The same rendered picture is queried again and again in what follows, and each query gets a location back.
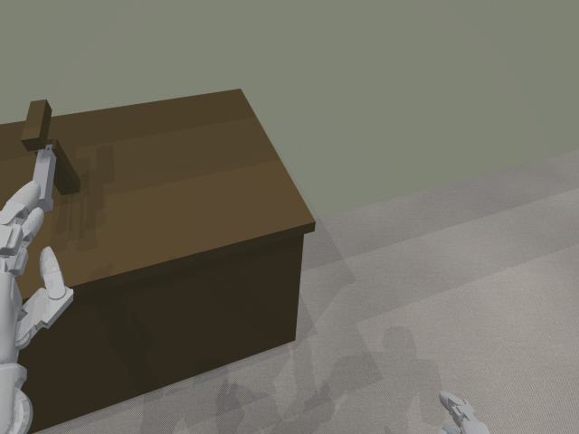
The counter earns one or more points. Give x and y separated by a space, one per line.
181 234

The robot left forearm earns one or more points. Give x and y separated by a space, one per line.
16 409

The left robot hand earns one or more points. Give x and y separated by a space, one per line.
19 223

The tap lever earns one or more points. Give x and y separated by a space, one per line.
44 174

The right robot hand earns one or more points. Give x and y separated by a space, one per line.
463 415

